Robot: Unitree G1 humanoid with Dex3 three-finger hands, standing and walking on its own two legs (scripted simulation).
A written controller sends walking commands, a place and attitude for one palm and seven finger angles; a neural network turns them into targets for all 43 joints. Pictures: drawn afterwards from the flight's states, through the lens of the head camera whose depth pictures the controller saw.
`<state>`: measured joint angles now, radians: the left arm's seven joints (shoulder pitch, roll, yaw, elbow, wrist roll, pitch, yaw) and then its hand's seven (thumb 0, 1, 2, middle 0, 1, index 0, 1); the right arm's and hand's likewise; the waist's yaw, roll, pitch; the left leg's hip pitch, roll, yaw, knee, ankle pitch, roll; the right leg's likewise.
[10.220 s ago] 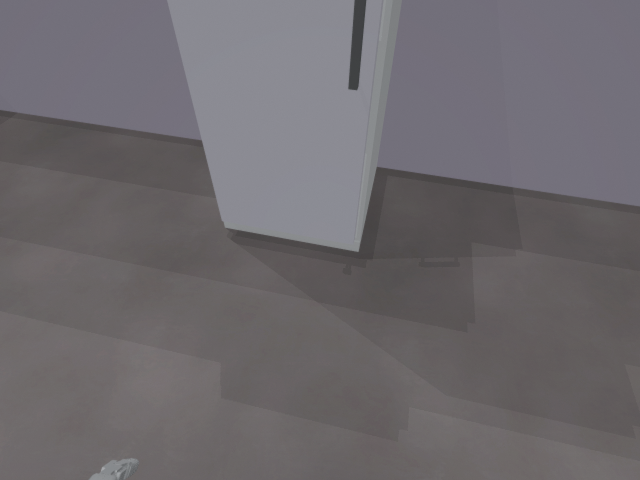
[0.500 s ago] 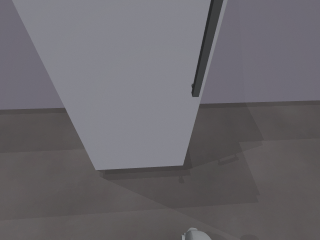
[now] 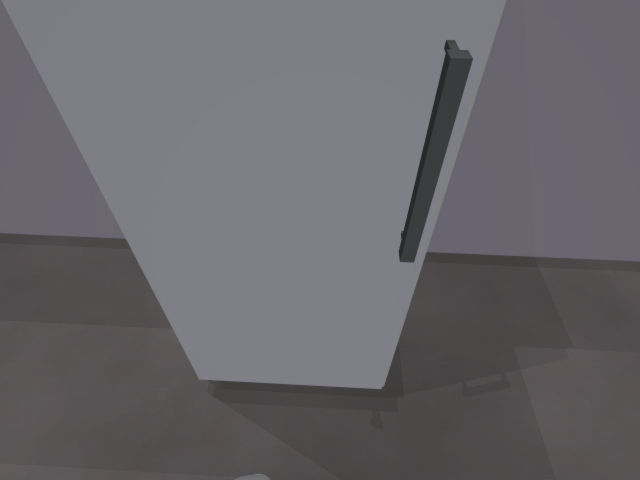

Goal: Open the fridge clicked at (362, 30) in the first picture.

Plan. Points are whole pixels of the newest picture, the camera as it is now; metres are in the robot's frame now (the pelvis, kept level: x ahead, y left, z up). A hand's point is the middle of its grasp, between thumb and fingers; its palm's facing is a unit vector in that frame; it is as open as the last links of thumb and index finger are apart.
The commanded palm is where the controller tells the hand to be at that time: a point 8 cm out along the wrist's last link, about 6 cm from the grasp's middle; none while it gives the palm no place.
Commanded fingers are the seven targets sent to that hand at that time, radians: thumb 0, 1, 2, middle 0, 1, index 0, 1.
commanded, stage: come to a stop and stand still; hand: right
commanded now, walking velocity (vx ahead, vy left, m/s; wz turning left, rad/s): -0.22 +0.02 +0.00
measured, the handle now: (424, 169) +0.50 -0.10 +0.15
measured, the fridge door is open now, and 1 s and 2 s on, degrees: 0 0 0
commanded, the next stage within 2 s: none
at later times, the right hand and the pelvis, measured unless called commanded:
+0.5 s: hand out of the picture +0.02 -0.18 -0.18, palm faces +0.08 +0.98 -0.19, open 7.3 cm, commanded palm none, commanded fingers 0.00 -0.90 -0.90 0.20 0.30 0.20 0.30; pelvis -0.03 +0.00 +0.00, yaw -1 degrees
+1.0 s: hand out of the picture -0.06 -0.12 -0.18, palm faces +0.05 +0.98 -0.17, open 7.4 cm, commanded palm none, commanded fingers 0.00 -0.90 -0.90 0.20 0.30 0.20 0.30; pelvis -0.05 +0.04 -0.01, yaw -1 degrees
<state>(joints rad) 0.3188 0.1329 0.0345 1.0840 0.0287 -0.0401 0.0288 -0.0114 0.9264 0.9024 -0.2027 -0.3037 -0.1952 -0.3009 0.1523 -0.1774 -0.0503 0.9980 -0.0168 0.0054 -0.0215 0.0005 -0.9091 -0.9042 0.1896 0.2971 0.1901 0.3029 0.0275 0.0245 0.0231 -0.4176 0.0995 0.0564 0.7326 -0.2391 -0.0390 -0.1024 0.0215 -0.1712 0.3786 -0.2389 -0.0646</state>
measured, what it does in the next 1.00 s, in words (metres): steps on the spot: left foot, then left foot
